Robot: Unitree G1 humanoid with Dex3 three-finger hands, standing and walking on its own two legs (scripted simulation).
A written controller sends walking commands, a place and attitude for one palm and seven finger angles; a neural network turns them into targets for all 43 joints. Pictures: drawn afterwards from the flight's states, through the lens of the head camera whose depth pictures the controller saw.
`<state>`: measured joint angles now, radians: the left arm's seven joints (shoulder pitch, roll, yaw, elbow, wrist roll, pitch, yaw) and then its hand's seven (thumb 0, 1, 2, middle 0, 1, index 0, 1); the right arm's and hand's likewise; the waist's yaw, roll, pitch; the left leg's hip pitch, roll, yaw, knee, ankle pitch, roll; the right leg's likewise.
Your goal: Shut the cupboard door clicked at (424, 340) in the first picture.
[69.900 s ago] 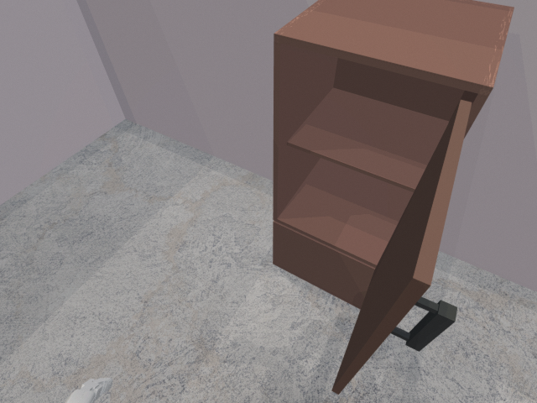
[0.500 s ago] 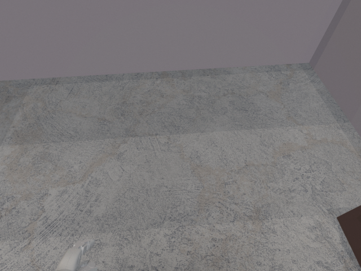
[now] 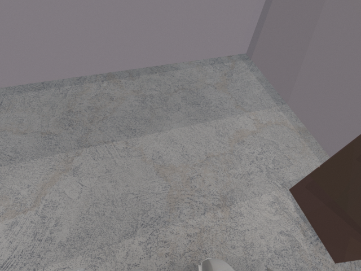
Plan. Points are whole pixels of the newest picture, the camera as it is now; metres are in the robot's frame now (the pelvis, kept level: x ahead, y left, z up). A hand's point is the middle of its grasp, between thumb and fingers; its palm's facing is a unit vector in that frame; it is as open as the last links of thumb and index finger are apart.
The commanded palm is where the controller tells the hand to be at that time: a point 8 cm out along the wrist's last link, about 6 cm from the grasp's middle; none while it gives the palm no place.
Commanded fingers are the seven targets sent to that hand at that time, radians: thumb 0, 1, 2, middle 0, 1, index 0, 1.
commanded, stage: turn to face it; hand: left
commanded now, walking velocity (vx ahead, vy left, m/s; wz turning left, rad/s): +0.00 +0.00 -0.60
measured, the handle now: out of the picture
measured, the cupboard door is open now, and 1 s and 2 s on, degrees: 13 13 13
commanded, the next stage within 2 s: take the last steps up to it in 1.44 s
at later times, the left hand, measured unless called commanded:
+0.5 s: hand (126, 255) +0.16 +0.14 -0.16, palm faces -0.29 -0.93 -0.23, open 7.4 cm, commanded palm none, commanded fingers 0.00 0.90 0.90 -0.20 -0.30 -0.20 -0.30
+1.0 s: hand (157, 219) +0.26 +0.07 -0.16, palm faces -0.58 -0.77 -0.27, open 7.4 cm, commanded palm none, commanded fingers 0.00 0.90 0.90 -0.20 -0.30 -0.20 -0.30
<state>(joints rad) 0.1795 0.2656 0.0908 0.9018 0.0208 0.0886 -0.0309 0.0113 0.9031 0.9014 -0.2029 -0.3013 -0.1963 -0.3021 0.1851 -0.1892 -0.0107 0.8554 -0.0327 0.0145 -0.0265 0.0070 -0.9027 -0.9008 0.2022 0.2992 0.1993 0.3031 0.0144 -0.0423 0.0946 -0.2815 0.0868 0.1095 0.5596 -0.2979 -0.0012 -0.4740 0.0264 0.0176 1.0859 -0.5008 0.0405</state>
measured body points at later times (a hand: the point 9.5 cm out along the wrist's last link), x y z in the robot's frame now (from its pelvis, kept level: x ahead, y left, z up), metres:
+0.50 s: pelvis +0.02 -0.03 +0.00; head +0.07 -0.05 +0.45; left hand +0.18 +0.19 -0.14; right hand +0.03 -0.31 -0.14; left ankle +0.06 +0.11 -0.69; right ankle -0.02 -0.14 -0.74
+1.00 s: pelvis +0.03 -0.03 -0.01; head +0.07 -0.07 +0.43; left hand +0.29 +0.11 -0.14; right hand -0.09 -0.27 -0.16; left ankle +0.09 +0.10 -0.73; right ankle -0.04 -0.13 -0.74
